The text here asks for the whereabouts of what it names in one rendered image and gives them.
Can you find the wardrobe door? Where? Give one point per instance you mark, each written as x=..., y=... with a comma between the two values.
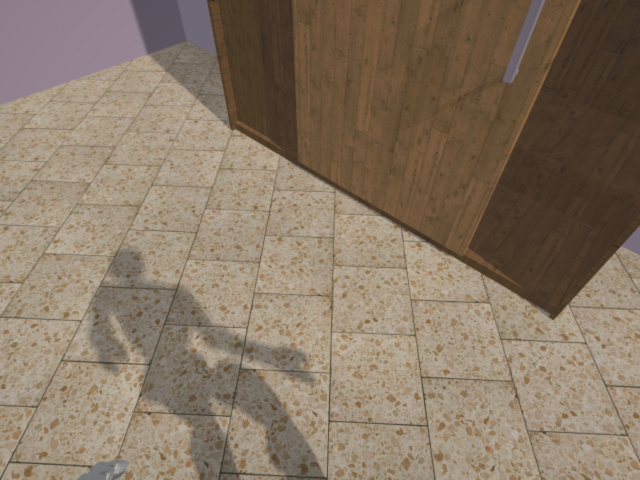
x=402, y=103
x=260, y=46

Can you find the handle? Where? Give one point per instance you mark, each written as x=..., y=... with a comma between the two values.
x=523, y=40

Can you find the left robot hand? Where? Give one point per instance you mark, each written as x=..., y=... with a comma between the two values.
x=105, y=470

